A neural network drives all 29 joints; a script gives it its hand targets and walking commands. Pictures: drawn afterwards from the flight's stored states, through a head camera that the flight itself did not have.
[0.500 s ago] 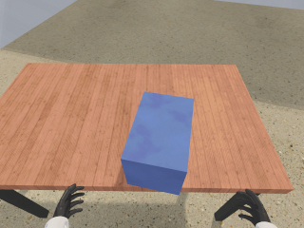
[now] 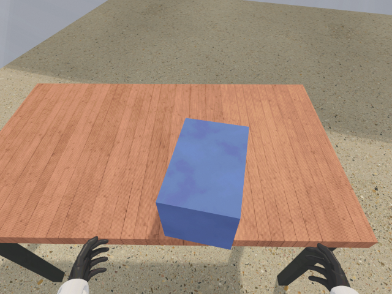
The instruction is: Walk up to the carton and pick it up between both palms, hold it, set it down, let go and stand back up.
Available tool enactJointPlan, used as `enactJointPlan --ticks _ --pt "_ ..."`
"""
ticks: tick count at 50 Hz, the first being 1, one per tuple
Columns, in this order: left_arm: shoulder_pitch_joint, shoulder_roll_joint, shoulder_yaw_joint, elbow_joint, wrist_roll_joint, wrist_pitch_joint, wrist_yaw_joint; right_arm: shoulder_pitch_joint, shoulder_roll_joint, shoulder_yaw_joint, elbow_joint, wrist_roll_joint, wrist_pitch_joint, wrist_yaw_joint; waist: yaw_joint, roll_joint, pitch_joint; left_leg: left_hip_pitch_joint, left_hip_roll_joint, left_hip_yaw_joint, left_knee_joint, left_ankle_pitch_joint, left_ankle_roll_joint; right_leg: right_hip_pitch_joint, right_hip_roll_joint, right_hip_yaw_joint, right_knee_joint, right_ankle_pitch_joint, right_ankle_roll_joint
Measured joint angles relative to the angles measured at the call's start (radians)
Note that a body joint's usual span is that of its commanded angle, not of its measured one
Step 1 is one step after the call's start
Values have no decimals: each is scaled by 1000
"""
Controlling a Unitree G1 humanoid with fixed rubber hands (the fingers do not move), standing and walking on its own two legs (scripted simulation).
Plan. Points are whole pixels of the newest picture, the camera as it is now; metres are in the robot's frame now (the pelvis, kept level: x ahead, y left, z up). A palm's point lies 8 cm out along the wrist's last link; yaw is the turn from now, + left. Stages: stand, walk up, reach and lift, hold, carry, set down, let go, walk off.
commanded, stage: stand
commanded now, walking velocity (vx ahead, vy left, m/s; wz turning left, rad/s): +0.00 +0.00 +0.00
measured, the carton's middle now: (207, 181) +0.38 -0.01 -0.03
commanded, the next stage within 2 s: none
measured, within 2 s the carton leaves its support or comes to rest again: neither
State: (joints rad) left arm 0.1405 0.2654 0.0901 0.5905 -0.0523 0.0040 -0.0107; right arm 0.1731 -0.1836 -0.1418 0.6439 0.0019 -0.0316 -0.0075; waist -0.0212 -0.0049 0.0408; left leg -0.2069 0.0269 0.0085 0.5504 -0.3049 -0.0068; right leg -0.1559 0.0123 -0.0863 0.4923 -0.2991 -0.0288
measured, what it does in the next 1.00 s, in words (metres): stands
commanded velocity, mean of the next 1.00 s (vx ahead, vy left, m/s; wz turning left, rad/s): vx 0.00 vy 0.00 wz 0.00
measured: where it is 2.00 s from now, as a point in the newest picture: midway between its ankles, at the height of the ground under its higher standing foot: outside the picture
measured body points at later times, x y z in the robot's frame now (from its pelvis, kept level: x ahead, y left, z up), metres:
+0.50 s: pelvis -0.01 +0.00 +0.00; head -0.02 +0.00 +0.45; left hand +0.18 +0.26 -0.07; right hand +0.15 -0.26 -0.08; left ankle +0.00 +0.12 -0.73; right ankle -0.02 -0.10 -0.73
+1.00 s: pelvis -0.03 -0.01 +0.00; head -0.04 -0.01 +0.45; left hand +0.16 +0.26 -0.07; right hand +0.13 -0.27 -0.08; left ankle +0.00 +0.12 -0.73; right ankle -0.02 -0.10 -0.73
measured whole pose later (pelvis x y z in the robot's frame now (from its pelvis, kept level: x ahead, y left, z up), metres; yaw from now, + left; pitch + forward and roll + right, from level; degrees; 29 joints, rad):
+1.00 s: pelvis -0.03 -0.01 +0.00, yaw +0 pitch -4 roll +0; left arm 0.14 0.27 0.09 0.62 -0.05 -0.01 -0.01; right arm 0.17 -0.19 -0.14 0.65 0.00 -0.03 0.00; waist -0.02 0.01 0.04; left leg -0.21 0.03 0.01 0.52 -0.25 -0.01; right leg -0.17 0.01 -0.09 0.49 -0.26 -0.03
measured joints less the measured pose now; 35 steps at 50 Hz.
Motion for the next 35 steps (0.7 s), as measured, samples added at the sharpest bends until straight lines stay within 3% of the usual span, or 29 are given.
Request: enactJointPlan --ticks 35 --pt "0 0 0 24 0 -13 0 0 -3 0 0 0 0 3 0 8 0 0 0 0 -21 43 0 -10 0 0 0 31 0"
